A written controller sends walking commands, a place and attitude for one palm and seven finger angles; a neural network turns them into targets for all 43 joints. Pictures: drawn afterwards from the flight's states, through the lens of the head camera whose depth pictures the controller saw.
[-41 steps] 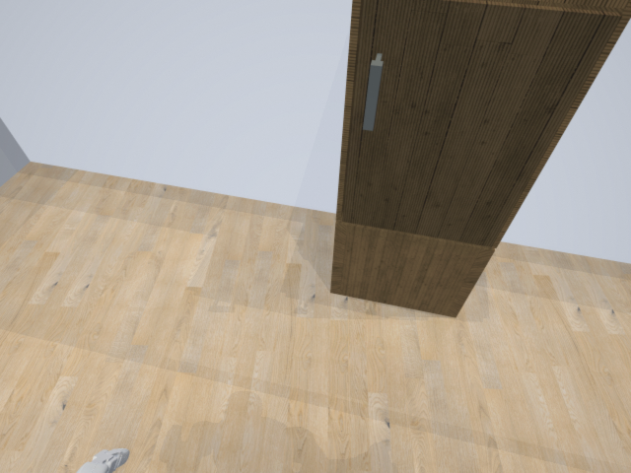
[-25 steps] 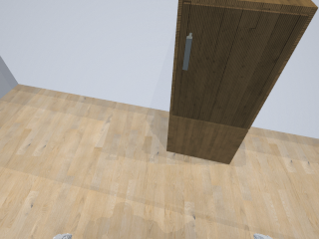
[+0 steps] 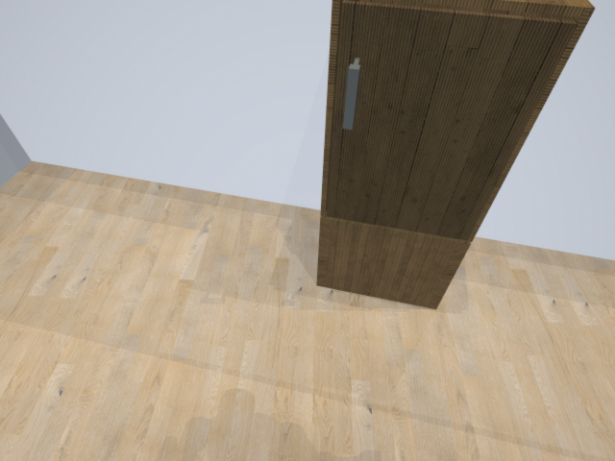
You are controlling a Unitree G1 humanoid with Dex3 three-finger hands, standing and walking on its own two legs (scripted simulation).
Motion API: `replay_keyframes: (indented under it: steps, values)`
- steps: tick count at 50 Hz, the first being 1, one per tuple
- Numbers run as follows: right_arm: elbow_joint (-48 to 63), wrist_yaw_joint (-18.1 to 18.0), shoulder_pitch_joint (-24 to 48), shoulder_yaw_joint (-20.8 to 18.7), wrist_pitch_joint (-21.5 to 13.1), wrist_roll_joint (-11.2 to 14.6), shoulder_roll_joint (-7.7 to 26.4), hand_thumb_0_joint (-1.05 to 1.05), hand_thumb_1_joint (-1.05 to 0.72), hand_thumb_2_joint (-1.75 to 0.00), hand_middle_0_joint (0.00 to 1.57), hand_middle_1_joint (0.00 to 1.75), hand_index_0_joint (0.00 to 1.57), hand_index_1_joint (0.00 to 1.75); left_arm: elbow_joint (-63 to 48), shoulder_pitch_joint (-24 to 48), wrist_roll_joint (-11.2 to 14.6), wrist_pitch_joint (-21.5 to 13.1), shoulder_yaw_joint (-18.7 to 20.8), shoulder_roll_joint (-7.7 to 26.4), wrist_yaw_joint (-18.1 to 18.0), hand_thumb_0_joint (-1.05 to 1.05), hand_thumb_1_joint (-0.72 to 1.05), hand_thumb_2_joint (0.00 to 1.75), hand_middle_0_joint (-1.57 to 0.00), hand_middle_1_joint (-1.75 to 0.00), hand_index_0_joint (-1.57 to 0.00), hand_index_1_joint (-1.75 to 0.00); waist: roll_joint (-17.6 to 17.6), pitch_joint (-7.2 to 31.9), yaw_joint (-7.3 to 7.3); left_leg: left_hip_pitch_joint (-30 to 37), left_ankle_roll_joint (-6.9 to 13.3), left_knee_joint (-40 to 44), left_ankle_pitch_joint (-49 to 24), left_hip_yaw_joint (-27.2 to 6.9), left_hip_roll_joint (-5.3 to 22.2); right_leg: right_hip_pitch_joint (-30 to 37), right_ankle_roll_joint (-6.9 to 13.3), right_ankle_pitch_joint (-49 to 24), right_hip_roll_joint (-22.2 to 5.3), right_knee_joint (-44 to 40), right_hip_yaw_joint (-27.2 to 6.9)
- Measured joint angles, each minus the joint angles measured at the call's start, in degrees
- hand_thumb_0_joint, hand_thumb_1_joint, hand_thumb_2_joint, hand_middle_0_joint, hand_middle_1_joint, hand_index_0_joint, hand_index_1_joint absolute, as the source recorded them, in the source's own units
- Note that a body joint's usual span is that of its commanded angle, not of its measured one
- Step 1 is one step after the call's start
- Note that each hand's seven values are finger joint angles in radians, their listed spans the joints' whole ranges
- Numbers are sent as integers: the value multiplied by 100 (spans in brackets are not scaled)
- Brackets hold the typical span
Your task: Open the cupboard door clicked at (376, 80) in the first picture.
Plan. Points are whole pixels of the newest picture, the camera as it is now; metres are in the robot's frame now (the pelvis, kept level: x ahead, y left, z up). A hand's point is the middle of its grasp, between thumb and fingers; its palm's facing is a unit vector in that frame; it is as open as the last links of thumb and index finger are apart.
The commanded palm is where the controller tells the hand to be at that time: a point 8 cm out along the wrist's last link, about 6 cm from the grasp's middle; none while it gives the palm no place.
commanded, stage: stand and wait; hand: left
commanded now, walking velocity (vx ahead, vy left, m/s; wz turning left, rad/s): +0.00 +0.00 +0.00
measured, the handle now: (352, 94) +0.83 -0.05 +0.07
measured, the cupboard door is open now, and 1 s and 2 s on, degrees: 0 0 0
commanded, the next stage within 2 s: look at it before walking up in 0.12 s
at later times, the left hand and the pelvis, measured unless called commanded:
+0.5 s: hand out of the picture +0.07 +0.25 -0.16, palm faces -0.04 -0.94 -0.33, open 7.4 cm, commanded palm none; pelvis +0.00 +0.00 +0.00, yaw +0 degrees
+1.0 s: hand out of the picture +0.08 +0.25 -0.15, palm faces -0.04 -0.94 -0.35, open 7.4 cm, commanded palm none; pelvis +0.01 +0.00 +0.00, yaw -1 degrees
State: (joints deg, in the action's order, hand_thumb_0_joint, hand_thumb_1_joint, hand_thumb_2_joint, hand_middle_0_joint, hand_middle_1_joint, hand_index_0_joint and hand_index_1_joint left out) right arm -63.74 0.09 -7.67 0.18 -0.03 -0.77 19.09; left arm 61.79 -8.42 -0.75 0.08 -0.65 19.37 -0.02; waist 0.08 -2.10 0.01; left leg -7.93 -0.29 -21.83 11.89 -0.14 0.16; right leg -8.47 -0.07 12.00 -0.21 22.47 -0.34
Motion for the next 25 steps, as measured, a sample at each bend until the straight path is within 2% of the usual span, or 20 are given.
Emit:
replay_keyframes:
  steps: [25]
  values:
    - [-18, -7, 83, 2, -45, 9, -9, 0, -90, -89, 21, 30, 20, 30, 31, 39, -6, -25, 0, -7, -2, 1, 90, 90, -21, -30, -20, -30, -32, 0, 11, 2, 4, 77, -16, 12, 2, 3, -7, -28, 1, -89, -12]
